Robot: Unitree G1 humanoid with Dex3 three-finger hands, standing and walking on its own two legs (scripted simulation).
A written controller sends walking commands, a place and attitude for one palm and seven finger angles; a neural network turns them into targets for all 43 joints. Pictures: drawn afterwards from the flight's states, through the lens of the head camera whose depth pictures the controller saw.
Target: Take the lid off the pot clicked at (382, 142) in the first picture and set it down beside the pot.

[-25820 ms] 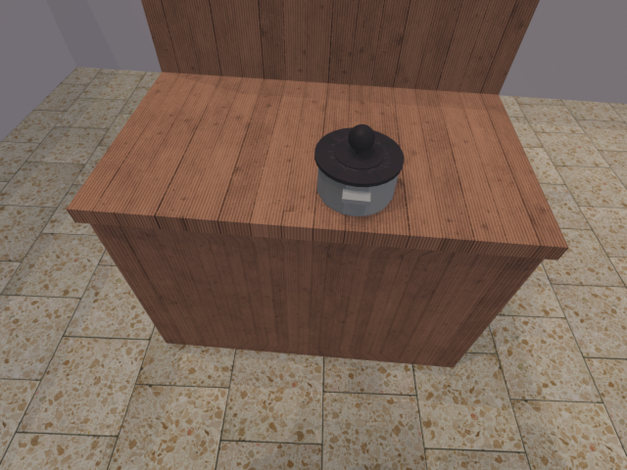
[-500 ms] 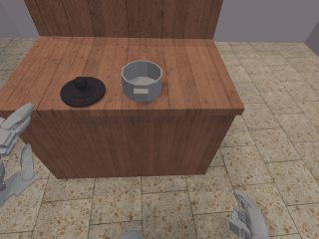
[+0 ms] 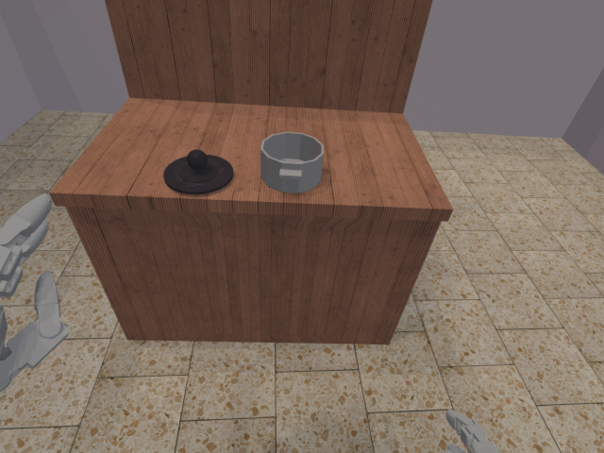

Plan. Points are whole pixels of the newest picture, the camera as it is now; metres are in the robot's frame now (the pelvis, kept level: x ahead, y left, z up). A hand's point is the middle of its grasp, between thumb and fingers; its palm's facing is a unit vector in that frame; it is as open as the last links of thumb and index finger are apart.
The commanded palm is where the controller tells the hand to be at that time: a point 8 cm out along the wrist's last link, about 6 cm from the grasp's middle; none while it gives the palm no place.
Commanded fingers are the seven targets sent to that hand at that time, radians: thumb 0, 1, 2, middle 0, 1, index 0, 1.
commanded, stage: stop stepping back and stand still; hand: left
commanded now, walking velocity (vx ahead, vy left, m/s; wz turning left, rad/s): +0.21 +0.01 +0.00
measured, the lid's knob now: (197, 159) +0.78 +0.32 -0.02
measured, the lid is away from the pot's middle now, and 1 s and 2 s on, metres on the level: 0.24 0.24 0.24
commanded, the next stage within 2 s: let the arm hang, fingers relaxed in 1.46 s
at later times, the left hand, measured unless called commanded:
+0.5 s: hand (0, 402) +0.11 +0.27 +0.15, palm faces +0.43 -0.80 -0.41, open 7.4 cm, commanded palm none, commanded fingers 0.00 0.90 0.90 -0.20 -0.30 -0.20 -0.30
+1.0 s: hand out of the picture -0.01 +0.18 -0.16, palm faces +0.16 -0.96 -0.25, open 7.1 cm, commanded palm none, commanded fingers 0.00 0.90 0.90 -0.20 -0.30 -0.20 -0.30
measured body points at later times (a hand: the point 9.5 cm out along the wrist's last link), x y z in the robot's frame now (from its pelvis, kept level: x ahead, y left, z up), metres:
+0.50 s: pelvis -0.07 +0.01 +0.00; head -0.10 +0.03 +0.45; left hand +0.09 +0.31 +0.18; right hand +0.08 -0.24 -0.08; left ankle -0.05 +0.12 -0.69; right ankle -0.09 -0.11 -0.73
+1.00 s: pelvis -0.02 -0.02 +0.00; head +0.01 -0.01 +0.45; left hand -0.02 +0.23 -0.14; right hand +0.04 -0.27 -0.14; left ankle -0.06 +0.09 -0.70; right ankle -0.01 -0.12 -0.73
